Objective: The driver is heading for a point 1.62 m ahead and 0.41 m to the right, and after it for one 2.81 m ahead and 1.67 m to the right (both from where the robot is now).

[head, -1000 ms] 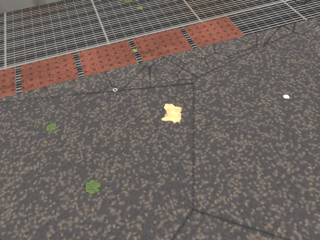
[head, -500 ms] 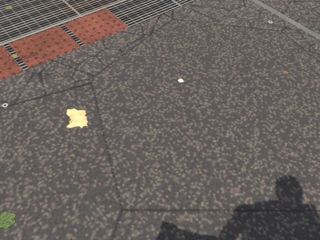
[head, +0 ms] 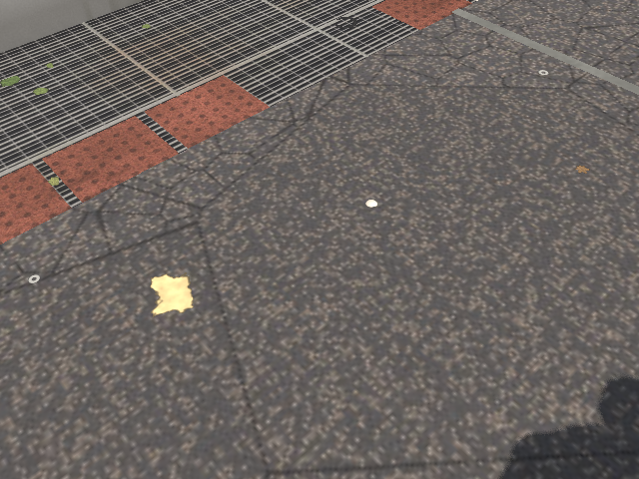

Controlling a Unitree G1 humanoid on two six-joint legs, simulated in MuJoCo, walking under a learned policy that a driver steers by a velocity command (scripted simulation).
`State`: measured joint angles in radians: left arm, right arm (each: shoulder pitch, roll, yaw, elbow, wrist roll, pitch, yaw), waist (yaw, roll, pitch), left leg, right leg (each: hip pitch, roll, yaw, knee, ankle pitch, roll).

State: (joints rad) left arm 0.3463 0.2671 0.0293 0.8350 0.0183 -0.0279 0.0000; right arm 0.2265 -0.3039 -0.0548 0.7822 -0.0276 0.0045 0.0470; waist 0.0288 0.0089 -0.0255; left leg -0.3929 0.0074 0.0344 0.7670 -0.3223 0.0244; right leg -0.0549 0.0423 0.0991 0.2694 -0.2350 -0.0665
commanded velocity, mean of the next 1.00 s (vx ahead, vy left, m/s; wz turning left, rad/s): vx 0.80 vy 0.00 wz -0.43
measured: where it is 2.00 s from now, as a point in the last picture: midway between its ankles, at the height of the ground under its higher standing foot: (392, 350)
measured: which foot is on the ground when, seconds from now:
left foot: up 0.00-0.12, down 0.14-0.64, up 0.66-1.00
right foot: down 0.00-0.14, up 0.16-0.60, down 0.62-1.00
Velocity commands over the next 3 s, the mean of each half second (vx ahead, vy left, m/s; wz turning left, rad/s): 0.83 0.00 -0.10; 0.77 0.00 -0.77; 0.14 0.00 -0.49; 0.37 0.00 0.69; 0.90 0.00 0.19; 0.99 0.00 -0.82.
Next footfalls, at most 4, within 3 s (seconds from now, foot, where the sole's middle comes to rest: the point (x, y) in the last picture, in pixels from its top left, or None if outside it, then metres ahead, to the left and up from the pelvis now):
0.14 left None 0.13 0.14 -0.79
0.62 right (364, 469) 0.56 -0.03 -0.79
1.02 left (361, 310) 0.98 -0.03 -0.79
1.42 right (435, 367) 0.81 -0.20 -0.79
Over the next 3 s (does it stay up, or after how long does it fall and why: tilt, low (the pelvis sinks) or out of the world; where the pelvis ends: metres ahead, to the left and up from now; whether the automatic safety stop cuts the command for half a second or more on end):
stays up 1.69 -0.26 -0.03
